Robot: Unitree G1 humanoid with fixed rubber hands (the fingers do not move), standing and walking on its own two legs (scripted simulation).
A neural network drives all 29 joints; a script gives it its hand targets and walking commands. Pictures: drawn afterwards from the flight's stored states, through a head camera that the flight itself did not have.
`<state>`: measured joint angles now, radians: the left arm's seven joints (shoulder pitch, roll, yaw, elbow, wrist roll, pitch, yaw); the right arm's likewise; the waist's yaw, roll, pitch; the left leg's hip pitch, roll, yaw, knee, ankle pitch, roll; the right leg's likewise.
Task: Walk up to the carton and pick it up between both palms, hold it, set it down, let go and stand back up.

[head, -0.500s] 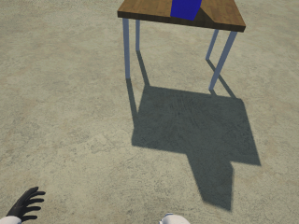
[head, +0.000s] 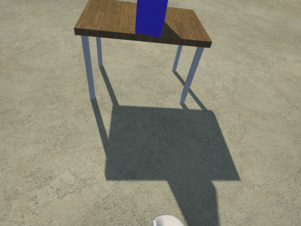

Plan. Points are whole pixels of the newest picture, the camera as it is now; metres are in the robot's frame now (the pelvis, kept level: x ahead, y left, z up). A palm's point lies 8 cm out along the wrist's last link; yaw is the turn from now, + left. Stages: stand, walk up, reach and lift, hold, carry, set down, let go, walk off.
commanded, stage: walk up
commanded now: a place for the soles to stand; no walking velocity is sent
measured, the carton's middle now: (153, 4) +1.44 -0.08 +0.06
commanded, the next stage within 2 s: none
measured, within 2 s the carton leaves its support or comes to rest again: neither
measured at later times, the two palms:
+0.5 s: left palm (50, 181) +0.27 +0.27 -0.08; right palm (254, 182) +0.28 -0.38 -0.09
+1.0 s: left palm (88, 128) +0.47 +0.20 -0.08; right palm (264, 157) +0.39 -0.48 -0.11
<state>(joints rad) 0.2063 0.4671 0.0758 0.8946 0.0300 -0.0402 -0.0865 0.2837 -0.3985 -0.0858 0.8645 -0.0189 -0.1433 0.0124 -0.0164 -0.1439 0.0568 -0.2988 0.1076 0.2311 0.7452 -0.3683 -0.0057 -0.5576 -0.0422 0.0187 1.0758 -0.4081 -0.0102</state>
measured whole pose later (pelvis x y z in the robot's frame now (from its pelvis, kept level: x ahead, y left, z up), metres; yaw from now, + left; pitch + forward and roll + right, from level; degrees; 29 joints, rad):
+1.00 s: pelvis +0.35 -0.14 -0.01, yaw -2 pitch -3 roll +0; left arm 0.20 0.45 0.09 0.87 0.02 -0.09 -0.04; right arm 0.28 -0.46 -0.08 0.96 -0.01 -0.07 0.03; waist 0.00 0.02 0.05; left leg -0.51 0.05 -0.03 1.22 -0.43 0.04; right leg -0.44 -0.04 -0.12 0.86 -0.36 -0.06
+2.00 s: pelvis +0.67 -0.20 -0.02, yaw +5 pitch -4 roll +0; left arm 0.33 0.49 0.07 0.94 0.02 -0.07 -0.02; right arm 0.20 -0.41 -0.10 0.92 -0.03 -0.06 0.06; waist 0.05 -0.03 0.07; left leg -0.48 0.05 0.09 0.86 -0.30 0.03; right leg -0.33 -0.07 -0.13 0.91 -0.51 -0.03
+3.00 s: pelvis +0.80 -0.17 +0.01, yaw +2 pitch -3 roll -1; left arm 0.04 0.39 0.00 1.13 0.01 -0.05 0.02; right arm 0.00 -0.35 -0.04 1.11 0.00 0.00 0.01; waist 0.01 -0.02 0.08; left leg -0.33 0.06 0.06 0.74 -0.35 0.00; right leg -0.32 -0.06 -0.05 0.68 -0.31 0.04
